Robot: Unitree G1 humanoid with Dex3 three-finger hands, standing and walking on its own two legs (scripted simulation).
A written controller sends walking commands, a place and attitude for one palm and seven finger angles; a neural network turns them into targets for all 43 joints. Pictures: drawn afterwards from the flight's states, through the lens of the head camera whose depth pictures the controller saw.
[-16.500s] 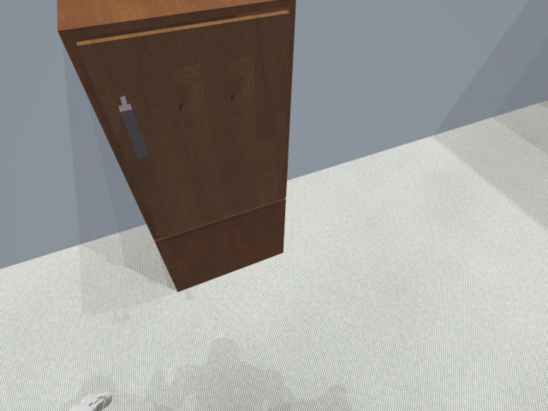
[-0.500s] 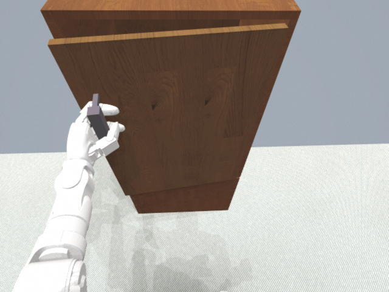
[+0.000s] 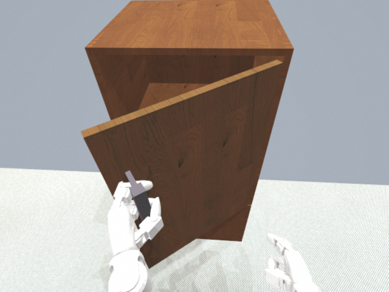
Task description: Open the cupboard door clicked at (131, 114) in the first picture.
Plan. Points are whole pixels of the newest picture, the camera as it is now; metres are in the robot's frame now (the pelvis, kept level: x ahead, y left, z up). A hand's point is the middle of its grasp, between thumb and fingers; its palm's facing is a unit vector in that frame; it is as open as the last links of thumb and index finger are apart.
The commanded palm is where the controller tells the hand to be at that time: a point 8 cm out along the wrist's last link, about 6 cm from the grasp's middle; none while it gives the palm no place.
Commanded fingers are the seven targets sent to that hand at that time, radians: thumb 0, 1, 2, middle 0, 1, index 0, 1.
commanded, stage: pull the door open along its arc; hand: left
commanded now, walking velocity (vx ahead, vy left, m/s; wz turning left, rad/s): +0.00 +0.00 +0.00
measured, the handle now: (139, 199) +0.29 +0.13 +0.07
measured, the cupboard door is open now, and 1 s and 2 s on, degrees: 37 38 40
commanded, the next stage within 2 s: open thumb and fingers to let go in 0.02 s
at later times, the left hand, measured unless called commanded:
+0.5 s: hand (161, 219) +0.24 +0.08 +0.07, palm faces +0.38 -0.92 -0.01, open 9.8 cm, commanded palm +0.20 +0.13 +0.07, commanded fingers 0.00 -0.50 0.30 -0.30 -1.20 -0.30 -1.20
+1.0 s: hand (158, 220) +0.24 +0.08 +0.08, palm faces +0.29 -0.96 +0.02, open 14.4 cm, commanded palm +0.20 +0.13 +0.07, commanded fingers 0.00 -0.50 0.30 -0.15 -0.30 -0.15 -0.30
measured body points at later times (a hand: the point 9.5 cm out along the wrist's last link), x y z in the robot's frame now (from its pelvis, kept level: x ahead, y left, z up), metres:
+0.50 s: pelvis -0.02 -0.04 +0.00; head +0.00 -0.07 +0.44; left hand +0.22 +0.12 +0.08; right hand +0.15 -0.26 -0.11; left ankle +0.00 +0.13 -0.71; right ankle -0.02 -0.05 -0.71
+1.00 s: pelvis -0.02 +0.00 +0.00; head -0.01 -0.02 +0.45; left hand +0.22 +0.13 +0.08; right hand +0.17 -0.22 -0.09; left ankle +0.00 +0.13 -0.71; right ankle -0.02 -0.05 -0.71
